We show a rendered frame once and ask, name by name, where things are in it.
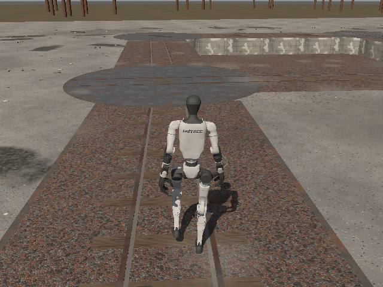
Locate left robot forearm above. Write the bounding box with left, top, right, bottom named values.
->
left=160, top=146, right=172, bottom=178

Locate left robot hand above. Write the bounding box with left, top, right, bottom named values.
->
left=159, top=176, right=173, bottom=195

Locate right robot hand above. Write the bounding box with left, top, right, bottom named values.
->
left=212, top=172, right=224, bottom=187

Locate humanoid robot torso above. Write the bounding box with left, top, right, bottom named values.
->
left=178, top=118, right=206, bottom=179

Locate left robot upper arm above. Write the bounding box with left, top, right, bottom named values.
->
left=166, top=120, right=180, bottom=154

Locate right robot upper arm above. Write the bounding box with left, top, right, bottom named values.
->
left=205, top=121, right=219, bottom=155

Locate robot right thigh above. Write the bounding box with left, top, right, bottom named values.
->
left=196, top=168, right=212, bottom=215

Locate right robot forearm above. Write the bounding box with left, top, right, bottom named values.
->
left=213, top=146, right=224, bottom=173

